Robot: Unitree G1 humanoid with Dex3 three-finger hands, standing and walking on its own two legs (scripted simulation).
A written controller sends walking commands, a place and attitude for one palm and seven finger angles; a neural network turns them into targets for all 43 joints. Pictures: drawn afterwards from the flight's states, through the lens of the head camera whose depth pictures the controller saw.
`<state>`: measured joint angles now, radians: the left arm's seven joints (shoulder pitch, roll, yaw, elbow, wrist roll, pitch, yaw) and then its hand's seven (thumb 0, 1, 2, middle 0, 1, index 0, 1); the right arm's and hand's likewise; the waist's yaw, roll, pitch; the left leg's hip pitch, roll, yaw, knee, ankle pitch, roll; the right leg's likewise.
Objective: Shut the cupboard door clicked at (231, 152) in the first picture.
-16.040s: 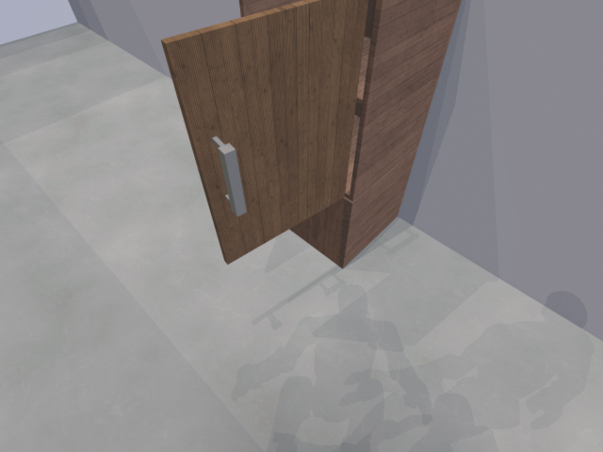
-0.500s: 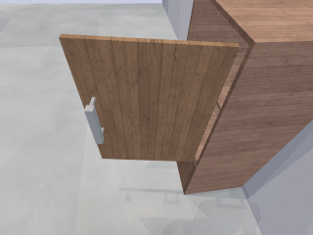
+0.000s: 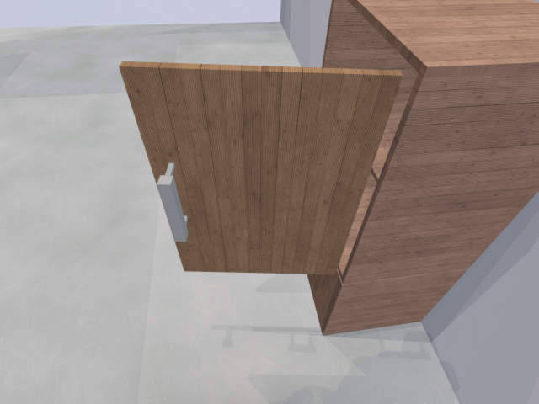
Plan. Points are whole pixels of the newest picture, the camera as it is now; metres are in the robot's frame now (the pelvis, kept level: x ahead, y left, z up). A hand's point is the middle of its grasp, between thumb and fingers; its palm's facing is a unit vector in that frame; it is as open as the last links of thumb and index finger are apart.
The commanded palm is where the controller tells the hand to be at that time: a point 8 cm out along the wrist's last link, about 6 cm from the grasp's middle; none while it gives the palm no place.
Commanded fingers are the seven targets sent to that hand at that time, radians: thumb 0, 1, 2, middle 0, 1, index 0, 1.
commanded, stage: come to a stop and stand still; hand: left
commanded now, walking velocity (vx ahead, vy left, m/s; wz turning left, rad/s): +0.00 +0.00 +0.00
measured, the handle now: (176, 203) +0.49 +0.22 -0.03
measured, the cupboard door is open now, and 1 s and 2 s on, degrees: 81 81 81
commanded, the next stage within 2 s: look again from close up in 0.32 s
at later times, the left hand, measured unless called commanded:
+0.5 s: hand out of the picture -0.05 +0.15 -0.17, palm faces +0.00 -0.99 -0.14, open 7.4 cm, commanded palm none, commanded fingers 0.00 0.90 0.90 -0.20 -0.30 -0.20 -0.30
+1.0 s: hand out of the picture -0.01 +0.15 -0.17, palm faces +0.00 -0.99 -0.15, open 7.4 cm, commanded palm +0.08 +0.20 -0.07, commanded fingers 0.00 0.90 0.90 -0.20 -0.30 -0.20 -0.30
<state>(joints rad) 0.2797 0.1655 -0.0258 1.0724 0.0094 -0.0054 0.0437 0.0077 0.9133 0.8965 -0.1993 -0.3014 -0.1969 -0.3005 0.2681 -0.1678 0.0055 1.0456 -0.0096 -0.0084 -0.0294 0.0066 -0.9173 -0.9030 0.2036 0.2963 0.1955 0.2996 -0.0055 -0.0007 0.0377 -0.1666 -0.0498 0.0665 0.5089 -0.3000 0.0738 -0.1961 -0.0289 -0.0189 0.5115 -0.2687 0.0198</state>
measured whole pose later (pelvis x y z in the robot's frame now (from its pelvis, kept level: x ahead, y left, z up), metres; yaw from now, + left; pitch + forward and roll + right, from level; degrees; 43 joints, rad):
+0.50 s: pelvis -0.02 -0.01 +0.01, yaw +0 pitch -1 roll +0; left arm 0.36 0.14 -0.03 1.10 0.01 -0.01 0.03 0.01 0.91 0.90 -0.20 -0.30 -0.20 -0.30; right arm 0.32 -0.14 0.01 1.12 0.00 -0.01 -0.01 0.00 -0.91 -0.90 0.20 0.30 0.20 0.30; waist 0.00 -0.02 0.03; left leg -0.18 -0.05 0.07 0.43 -0.23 0.07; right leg -0.22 -0.02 -0.01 0.44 -0.20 0.01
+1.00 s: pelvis -0.01 -0.01 +0.01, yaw -1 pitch -2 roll +0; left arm 0.31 0.14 -0.03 1.09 0.01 -0.02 0.04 0.01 0.91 0.90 -0.20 -0.30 -0.20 -0.30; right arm 0.28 -0.13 0.01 1.15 0.00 -0.02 -0.02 0.00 -0.91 -0.90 0.20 0.30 0.20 0.30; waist 0.00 -0.03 0.04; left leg -0.14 -0.04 0.07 0.40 -0.22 0.06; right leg -0.18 -0.02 -0.01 0.41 -0.20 0.01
